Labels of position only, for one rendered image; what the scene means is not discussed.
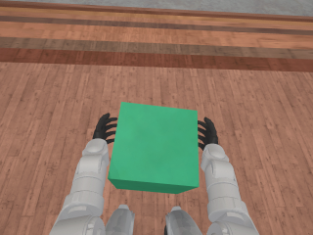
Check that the robot right upper arm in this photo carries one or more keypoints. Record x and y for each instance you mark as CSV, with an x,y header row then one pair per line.
x,y
223,227

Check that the left robot forearm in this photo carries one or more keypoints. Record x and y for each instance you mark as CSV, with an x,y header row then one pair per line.
x,y
86,193

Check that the left robot hand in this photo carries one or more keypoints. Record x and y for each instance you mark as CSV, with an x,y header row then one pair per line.
x,y
102,127

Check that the right robot hand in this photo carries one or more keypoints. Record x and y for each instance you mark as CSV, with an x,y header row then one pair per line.
x,y
210,133

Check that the robot left shin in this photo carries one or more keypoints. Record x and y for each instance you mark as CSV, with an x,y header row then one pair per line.
x,y
122,206

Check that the robot left upper arm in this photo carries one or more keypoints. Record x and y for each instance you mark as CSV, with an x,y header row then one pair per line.
x,y
82,225

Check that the right robot forearm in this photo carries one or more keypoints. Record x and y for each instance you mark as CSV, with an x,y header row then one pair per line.
x,y
224,199

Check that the right robot thigh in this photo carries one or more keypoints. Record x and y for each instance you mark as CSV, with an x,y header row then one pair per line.
x,y
179,222

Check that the carton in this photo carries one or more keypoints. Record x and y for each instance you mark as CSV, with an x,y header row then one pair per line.
x,y
155,149

